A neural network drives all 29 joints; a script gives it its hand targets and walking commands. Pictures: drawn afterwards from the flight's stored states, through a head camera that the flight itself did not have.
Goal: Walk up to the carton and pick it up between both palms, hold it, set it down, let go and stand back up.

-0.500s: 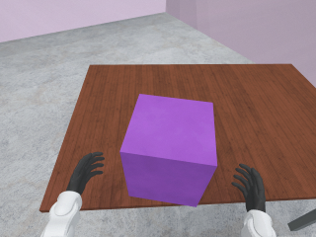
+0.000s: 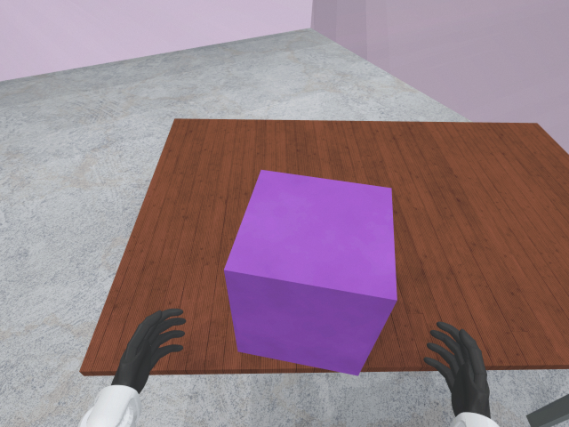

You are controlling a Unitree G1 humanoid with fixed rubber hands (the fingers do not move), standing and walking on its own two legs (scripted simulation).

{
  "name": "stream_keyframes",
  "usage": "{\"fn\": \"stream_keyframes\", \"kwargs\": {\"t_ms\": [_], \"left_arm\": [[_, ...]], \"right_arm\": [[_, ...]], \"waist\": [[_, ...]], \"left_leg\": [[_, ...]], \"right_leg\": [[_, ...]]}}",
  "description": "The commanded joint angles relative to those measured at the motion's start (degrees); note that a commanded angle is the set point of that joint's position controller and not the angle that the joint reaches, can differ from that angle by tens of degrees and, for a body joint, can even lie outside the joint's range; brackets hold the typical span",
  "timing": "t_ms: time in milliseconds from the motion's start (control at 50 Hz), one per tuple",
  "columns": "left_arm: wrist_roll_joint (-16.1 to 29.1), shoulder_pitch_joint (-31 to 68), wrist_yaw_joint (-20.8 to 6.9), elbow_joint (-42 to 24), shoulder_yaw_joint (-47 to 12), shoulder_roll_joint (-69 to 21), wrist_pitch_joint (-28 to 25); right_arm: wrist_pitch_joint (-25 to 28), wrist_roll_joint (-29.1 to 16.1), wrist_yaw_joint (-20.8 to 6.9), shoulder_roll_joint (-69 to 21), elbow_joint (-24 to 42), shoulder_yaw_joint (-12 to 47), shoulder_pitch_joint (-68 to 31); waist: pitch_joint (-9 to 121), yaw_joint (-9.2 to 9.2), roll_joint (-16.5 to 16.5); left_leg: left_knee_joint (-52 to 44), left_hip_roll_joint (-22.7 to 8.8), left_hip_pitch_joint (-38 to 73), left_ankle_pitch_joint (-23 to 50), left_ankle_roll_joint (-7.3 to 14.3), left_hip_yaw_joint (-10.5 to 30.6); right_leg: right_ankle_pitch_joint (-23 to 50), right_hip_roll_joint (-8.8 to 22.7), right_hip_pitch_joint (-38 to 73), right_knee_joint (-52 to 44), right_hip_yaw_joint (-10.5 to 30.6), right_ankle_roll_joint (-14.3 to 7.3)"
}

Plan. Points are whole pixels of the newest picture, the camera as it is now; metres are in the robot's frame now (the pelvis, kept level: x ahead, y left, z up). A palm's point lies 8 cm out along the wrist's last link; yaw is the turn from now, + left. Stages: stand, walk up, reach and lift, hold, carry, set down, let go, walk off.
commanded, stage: set down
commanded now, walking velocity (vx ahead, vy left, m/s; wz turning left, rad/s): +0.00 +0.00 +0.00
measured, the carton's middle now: (310, 274) +0.36 -0.01 -0.01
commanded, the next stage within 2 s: let go in 1.92 s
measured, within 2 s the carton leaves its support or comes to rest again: neither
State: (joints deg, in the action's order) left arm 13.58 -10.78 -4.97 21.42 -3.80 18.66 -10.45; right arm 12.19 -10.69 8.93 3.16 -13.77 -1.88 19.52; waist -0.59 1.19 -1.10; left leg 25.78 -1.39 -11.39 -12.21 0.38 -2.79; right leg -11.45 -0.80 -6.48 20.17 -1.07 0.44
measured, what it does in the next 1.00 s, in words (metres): stands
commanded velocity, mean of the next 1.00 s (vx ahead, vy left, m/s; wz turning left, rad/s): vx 0.00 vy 0.00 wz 0.00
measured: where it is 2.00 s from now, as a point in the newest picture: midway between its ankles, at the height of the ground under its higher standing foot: outside the picture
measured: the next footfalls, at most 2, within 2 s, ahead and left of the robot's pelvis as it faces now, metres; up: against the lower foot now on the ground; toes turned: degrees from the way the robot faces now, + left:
none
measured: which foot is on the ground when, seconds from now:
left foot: down 0.00-1.00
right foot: down 0.00-1.00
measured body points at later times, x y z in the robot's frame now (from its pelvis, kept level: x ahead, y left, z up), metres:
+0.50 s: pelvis +0.00 +0.00 +0.00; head +0.00 +0.01 +0.45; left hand +0.21 +0.23 -0.03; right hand +0.19 -0.21 -0.03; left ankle +0.02 +0.10 -0.74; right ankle +0.00 -0.13 -0.74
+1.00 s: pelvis +0.01 +0.00 +0.00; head +0.01 +0.01 +0.45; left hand +0.21 +0.22 -0.05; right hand +0.20 -0.22 -0.06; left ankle +0.02 +0.10 -0.74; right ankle +0.00 -0.13 -0.74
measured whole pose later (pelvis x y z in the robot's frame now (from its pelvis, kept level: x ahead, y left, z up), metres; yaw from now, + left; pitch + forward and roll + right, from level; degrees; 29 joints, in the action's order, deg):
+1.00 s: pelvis +0.01 +0.00 +0.00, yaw +0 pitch -2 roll -1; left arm 7.0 -11.1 -1.5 20.4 -2.6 14.7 2.5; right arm 9.5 -4.6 3.1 7.2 -30.7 -1.9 12.4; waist -2.3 1.6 -0.1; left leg 25.4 -1.4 -10.2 -12.8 0.4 -2.8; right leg -12.2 -0.8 -5.5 20.2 -1.1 0.3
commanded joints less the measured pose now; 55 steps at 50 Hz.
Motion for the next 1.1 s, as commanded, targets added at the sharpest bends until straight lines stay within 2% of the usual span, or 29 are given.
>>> {"fn": "stream_keyframes", "kwargs": {"t_ms": [0, 20, 40, 60, 100, 140, 220, 240, 260, 300, 320, 420, 480, 520, 540, 560, 620, 640, 660, 680, 700, 760, 800, 840, 880, 940, 1000, 1040, 1080], "left_arm": [[0.0, -0.6, 1.6, -19.2, 2.8, 7.4, -1.7], [-1.1, 0.1, 1.2, -13.6, 2.2, 5.9, -0.9], [-2.1, -0.3, 1.4, -11.9, 1.3, 4.5, 0.3], [-2.5, -1.6, 2.0, -14.3, 3.0, 4.6, 0.4], [-1.9, -1.0, 1.3, -12.7, 1.2, 4.9, 1.4], [-1.7, -1.1, 1.0, -12.4, 2.5, 5.3, 1.6], [-1.6, -0.9, 1.8, -12.2, 0.9, 3.1, 1.7], [-1.4, -3.1, 1.3, -15.7, 1.8, 4.7, 0.8], [-4.4, -3.5, 1.5, -9.4, 3.5, 3.2, 2.5], [-4.7, -1.0, 1.4, -8.9, 3.4, 4.2, 3.5], [-3.4, -1.6, 2.2, -12.6, 2.5, 4.3, 3.2], [-4.4, -0.9, 2.7, -8.7, 1.4, 2.0, 4.5], [-5.3, -3.1, 2.3, -6.5, 2.3, 2.1, 6.0], [-4.5, -0.3, 2.3, -9.5, 3.9, 4.3, 5.8], [-5.6, -0.7, 2.6, -7.7, 3.7, 3.5, 5.9], [-6.1, -2.7, 2.4, -5.0, 2.8, 1.7, 7.0], [-5.9, -2.8, 3.3, -10.6, 3.5, 2.2, 6.7], [-7.0, -1.3, 3.3, -5.5, 2.4, 0.5, 7.7], [-6.1, -1.2, 2.6, -5.1, 2.7, 1.9, 7.7], [-6.7, -0.7, 2.7, -3.3, 3.1, 0.7, 9.0], [-5.9, 1.9, 2.5, -3.2, 3.7, 2.7, 8.9], [-6.0, 1.2, 2.9, -4.5, 3.8, 2.6, 8.6], [-8.4, 1.1, 3.5, -2.2, 3.4, -0.2, 10.4], [-7.4, 2.9, 3.6, -0.7, 3.0, 0.3, 11.5], [-6.7, 0.8, 3.9, -6.3, 3.5, 2.3, 10.6], [-10.1, -1.0, 4.5, -1.7, 2.8, -1.4, 12.7], [-9.0, 0.1, 3.6, -2.6, 4.4, 0.5, 12.9], [-9.1, 0.9, 4.5, -4.0, 4.3, 0.3, 12.6], [-10.4, -0.9, 4.3, 1.2, 4.6, -1.2, 14.3]], "right_arm": [[1.9, 1.0, -1.8, 4.2, 12.3, 1.2, -2.8], [0.6, 3.2, -1.9, 4.3, 4.9, 0.6, -3.0], [-0.1, 3.5, -2.0, 4.9, 3.1, 0.5, -3.5], [0.4, 2.6, -2.6, 5.7, 6.0, 0.2, -3.5], [0.1, 3.0, -1.6, 4.1, 3.5, 0.1, -3.1], [0.3, 3.4, -1.7, 4.3, 4.0, 0.4, -2.6], [0.4, 3.2, -3.2, 4.3, 2.9, 1.2, -4.4], [1.5, 3.0, -2.2, 5.0, 7.1, 0.3, -1.9], [0.3, 4.8, -2.7, 6.2, -1.6, -0.5, -2.9], [0.3, 5.1, -2.8, 4.8, -1.9, 0.2, -4.0], [1.0, 4.1, -3.1, 5.2, 3.6, 0.3, -4.1], [0.4, 5.3, -4.1, 6.4, -2.6, -0.9, -6.0], [0.5, 4.7, -4.0, 6.0, -3.2, 0.2, -3.9], [0.9, 5.6, -3.6, 5.7, 0.5, -0.2, -5.5], [0.4, 5.9, -4.3, 6.7, -4.0, -0.3, -5.5], [0.1, 5.8, -4.3, 6.4, -4.8, 0.1, -4.3], [0.4, 5.0, -4.9, 7.0, -2.4, -0.3, -4.9], [-0.2, 6.3, -5.5, 8.0, -7.4, -0.8, -6.1], [-0.6, 6.1, -4.6, 7.2, -6.8, -0.7, -5.3], [-0.5, 7.0, -5.2, 7.7, -7.8, -1.3, -7.2], [-0.6, 7.1, -5.0, 6.5, -4.5, -1.0, -9.9], [-0.3, 6.4, -5.0, 6.2, -3.9, -0.6, -8.7], [-1.8, 7.3, -6.0, 8.6, -10.8, -1.5, -9.3], [-1.8, 7.6, -6.5, 8.5, -9.5, -2.1, -11.1], [-0.9, 7.2, -6.2, 8.4, -5.9, -1.7, -8.2], [-1.7, 8.5, -7.3, 10.0, -15.8, -2.5, -8.8], [-0.1, 8.2, -6.7, 8.6, -10.7, -1.8, -9.2], [0.5, 8.2, -7.6, 9.6, -12.4, -2.4, -10.7], [0.4, 8.7, -8.1, 10.8, -15.2, -1.5, -11.1]], "waist": [[4.8, 2.67, 5.9], [1.5, 0.54, 5.3], [0.0, 0.3, 6.1], [0.7, 2.85, 7.4], [-1.9, -0.25, 6.5], [1.2, 0.26, 4.3], [2.7, 0.35, 5.6], [3.4, 1.11, 4.1], [0.4, 1.37, 6.4], [0.6, 0.96, 6.2], [2.9, 1.52, 5.4], [-0.2, 0.44, 6.6], [0.9, 0.25, 5.0], [4.5, 0.73, 1.0], [3.3, 1.35, 4.5], [1.3, 0.5, 4.6], [1.5, 1.6, 5.3], [0.3, 0.69, 5.9], [2.2, -0.02, 2.8], [-0.8, 0.35, 4.4], [0.7, 0.58, 0.8], [1.6, 1.06, 0.9], [-0.7, 0.98, 5.5], [-0.3, 0.51, 3.0], [1.6, 0.93, 1.0], [-0.1, 0.7, 5.3], [2.4, 0.62, 1.3], [4.0, 1.32, 3.0], [2.2, 1.4, 1.4]], "left_leg": [[-6.9, -0.8, 13.0, 7.0, -2.8, 2.2], [-6.9, -0.8, 12.3, 5.7, -3.2, 2.5], [-8.1, -1.1, 11.9, 2.9, -3.1, 2.7], [-8.3, -1.3, 11.8, 4.7, -3.3, 2.9], [-7.6, -0.6, 11.6, 5.5, -3.1, 2.4], [-6.7, 0.0, 12.8, 6.8, -2.6, 1.6], [-6.4, -0.1, 14.0, 10.1, -3.1, 1.7], [-6.7, -0.7, 13.1, 12.7, -3.6, 2.3], [-7.5, -1.2, 13.5, 10.4, -4.1, 2.7], [-7.3, -0.2, 13.8, 8.4, -3.4, 1.6], [-7.4, -0.4, 13.1, 9.3, -3.1, 1.7], [-8.6, -1.1, 11.5, 5.9, -3.7, 2.4], [-7.6, -0.5, 14.1, 10.6, -3.6, 1.7], [-6.8, 0.3, 14.0, 11.4, -2.8, 0.7], [-7.2, -0.5, 13.8, 11.0, -3.7, 1.0], [-7.5, -0.2, 14.1, 12.0, -3.9, 1.4], [-7.7, -0.1, 13.4, 13.5, -4.1, 0.6], [-8.2, -0.6, 13.5, 11.2, -4.1, 1.2], [-7.5, -0.4, 14.8, 10.5, -3.3, 0.9], [-8.1, -0.1, 13.0, 8.0, -3.3, 0.4], [-7.7, 0.5, 11.5, 4.9, -2.1, -0.1], [-7.5, 0.8, 11.7, 6.4, -2.4, -0.4], [-8.9, -0.6, 11.9, 5.1, -3.5, 0.6], [-9.3, -0.7, 11.1, 1.2, -2.4, 0.5], [-7.7, 0.0, 11.3, 5.9, -2.6, -0.3], [-8.2, -0.9, 12.4, 7.5, -4.2, 0.9], [-6.0, 0.8, 13.8, 9.7, -3.5, -0.5], [-5.9, 0.4, 14.0, 10.6, -3.6, -0.4], [-6.2, 0.0, 14.9, 11.7, -3.3, 0.2]], "right_leg": [[-2.7, -0.7, -2.7, -2.9, 1.8, -2.9], [-4.5, -0.8, -4.6, -3.6, 2.1, -2.9], [-6.1, -1.2, -4.8, -3.6, 1.4, -3.2], [-5.2, -1.2, -3.1, -3.3, 1.6, -3.2], [-3.0, -0.2, -3.3, -4.4, 2.8, -2.6], [-3.4, -0.2, -3.0, -4.7, 2.4, -2.6], [-1.6, -0.6, -3.4, -4.1, 1.8, -2.7], [1.8, -1.0, -0.2, -3.4, 1.8, -2.6], [-1.0, -1.6, -2.2, -3.6, 1.3, -3.1], [-2.8, -0.7, -3.2, -4.4, 1.9, -2.9], [-1.5, -0.9, -1.9, -3.9, 1.7, -2.7], [-3.4, -1.6, -2.9, -3.8, 0.7, -2.6], [0.9, -0.7, -1.2, -4.7, 1.5, -2.7], [1.8, -0.9, -0.6, -4.6, 0.7, -2.1], [0.6, -1.3, -1.8, -3.7, 0.4, -2.6], [0.6, -1.3, -1.3, -4.5, 0.9, -3.0], [2.4, -1.6, -1.1, -3.9, 0.3, -2.8], [-0.2, -2.0, -3.0, -3.6, -0.4, -3.3], [0.0, -1.2, -2.2, -4.3, 0.5, -2.6], [-2.7, -1.0, -3.6, -4.9, 0.0, -2.6], [-4.6, -0.5, -3.9, -5.2, 0.4, -2.3], [-2.1, -0.3, -2.7, -4.7, 0.4, -1.9], [-3.7, -0.9, -3.6, -4.0, -0.1, -2.7], [-5.9, -0.9, -4.7, -4.4, -0.2, -2.6], [-1.5, -1.0, -2.9, -3.9, -0.2, -2.4], [-2.3, -1.5, -3.5, -3.7, -1.0, -3.0], [-0.3, -1.0, -2.2, -5.0, -0.6, -2.0], [-0.3, -1.3, -4.1, -3.9, -1.1, -2.3], [0.6, -1.8, -4.2, -4.2, -1.6, -2.5]]}}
